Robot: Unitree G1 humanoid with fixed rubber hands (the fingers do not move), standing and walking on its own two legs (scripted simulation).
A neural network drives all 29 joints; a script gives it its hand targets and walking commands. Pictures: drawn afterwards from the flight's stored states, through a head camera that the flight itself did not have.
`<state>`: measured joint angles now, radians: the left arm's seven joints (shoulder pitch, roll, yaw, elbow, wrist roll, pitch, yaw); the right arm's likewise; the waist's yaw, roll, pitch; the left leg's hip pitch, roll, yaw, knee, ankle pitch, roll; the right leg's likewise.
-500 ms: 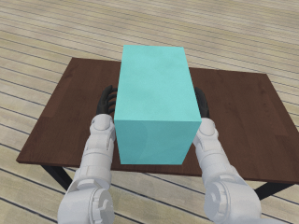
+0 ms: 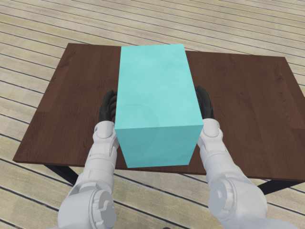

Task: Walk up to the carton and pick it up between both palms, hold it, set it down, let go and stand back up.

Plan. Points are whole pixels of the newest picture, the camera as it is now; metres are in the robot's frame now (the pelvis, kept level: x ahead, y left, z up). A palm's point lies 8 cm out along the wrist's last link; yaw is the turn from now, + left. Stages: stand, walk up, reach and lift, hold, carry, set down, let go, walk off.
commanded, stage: set down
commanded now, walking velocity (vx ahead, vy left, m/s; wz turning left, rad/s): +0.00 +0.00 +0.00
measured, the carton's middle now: (155, 106) +0.44 +0.02 +0.02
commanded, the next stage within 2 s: none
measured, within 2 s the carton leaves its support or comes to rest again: rests again in 0.72 s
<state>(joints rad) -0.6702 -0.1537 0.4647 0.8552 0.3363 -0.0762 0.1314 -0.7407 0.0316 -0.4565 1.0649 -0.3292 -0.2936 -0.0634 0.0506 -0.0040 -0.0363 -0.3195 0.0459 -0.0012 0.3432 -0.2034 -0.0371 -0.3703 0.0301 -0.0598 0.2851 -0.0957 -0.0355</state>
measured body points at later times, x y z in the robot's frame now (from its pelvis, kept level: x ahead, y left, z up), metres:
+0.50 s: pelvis +0.00 +0.00 -0.01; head +0.12 -0.01 +0.43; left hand +0.40 +0.15 -0.02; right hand +0.44 -0.13 -0.01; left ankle -0.03 +0.14 -0.75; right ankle +0.02 -0.09 -0.75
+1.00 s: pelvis -0.01 -0.01 -0.01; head +0.12 -0.02 +0.42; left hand +0.40 +0.15 -0.03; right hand +0.44 -0.13 -0.02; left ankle -0.03 +0.14 -0.75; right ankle +0.02 -0.09 -0.75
